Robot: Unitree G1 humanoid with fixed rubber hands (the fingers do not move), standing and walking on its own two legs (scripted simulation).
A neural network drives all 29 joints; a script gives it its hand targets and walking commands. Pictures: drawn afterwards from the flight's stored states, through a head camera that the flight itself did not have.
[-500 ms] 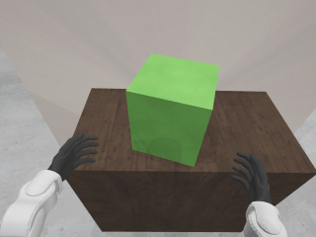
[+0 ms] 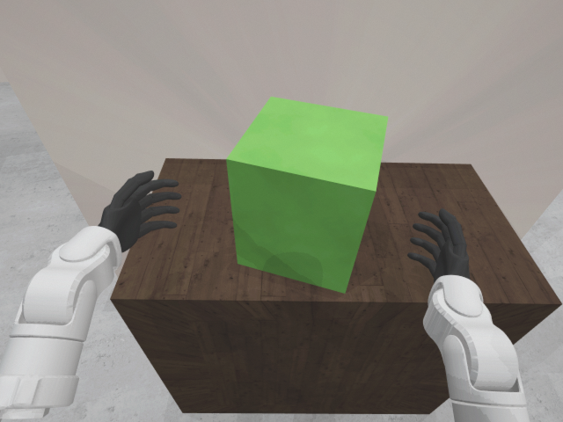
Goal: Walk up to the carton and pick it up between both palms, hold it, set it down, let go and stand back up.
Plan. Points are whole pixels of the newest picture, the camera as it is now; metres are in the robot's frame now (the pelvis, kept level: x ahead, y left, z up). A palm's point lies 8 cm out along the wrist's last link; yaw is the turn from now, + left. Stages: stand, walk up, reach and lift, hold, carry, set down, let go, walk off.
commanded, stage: reach and lift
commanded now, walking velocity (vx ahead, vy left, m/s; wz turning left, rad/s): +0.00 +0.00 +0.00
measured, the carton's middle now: (308, 195) +0.49 -0.03 +0.06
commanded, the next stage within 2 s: none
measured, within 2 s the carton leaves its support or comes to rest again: neither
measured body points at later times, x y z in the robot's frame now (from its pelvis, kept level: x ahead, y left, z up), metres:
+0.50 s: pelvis +0.00 +0.00 +0.00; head -0.01 +0.01 +0.45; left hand +0.41 +0.20 +0.20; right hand +0.36 -0.20 +0.16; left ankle +0.01 +0.10 -0.74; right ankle +0.00 -0.15 -0.74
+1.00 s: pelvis +0.00 +0.00 +0.00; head +0.00 +0.01 +0.45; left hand +0.47 +0.18 +0.22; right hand +0.42 -0.20 +0.19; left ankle +0.01 +0.10 -0.74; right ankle +0.00 -0.15 -0.74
